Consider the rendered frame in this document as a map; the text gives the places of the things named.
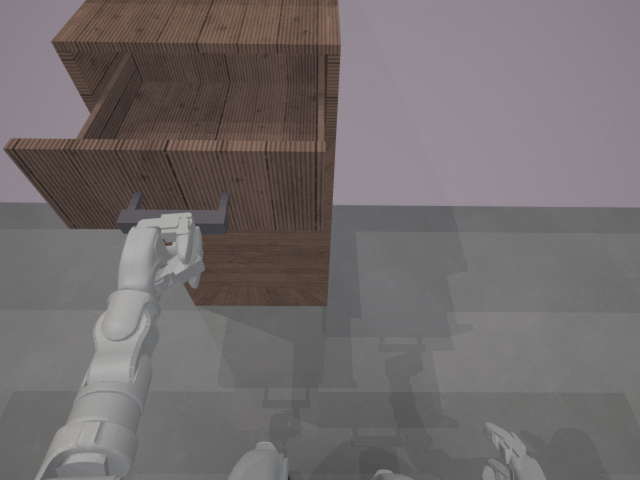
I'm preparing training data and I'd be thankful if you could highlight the robot left hand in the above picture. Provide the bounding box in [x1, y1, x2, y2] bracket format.
[118, 212, 205, 302]

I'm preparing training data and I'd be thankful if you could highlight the handle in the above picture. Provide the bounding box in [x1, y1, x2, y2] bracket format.
[116, 192, 230, 234]

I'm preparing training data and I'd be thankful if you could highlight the cabinet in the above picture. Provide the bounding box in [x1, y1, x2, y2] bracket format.
[51, 0, 341, 306]

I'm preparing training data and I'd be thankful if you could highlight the robot right hand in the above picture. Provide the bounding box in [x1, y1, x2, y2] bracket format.
[482, 422, 547, 480]

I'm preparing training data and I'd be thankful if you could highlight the left robot shin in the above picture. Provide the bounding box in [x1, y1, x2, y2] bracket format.
[255, 442, 277, 452]

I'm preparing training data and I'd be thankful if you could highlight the robot left thigh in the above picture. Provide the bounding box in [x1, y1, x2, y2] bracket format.
[226, 449, 288, 480]

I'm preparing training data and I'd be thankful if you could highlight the left robot forearm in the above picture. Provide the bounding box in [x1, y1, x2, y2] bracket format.
[34, 289, 161, 480]

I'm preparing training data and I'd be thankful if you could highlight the drawer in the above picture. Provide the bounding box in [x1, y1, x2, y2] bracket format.
[3, 52, 326, 231]

